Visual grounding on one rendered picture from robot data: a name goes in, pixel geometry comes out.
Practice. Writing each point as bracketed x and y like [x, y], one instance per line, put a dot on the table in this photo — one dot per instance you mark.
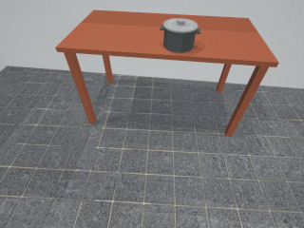
[222, 40]

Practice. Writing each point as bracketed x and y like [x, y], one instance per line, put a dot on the lid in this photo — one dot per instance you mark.
[188, 26]

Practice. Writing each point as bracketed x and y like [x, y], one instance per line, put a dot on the pot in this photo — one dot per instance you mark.
[179, 42]

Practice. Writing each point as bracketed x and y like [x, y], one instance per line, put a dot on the knob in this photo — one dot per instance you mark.
[181, 21]

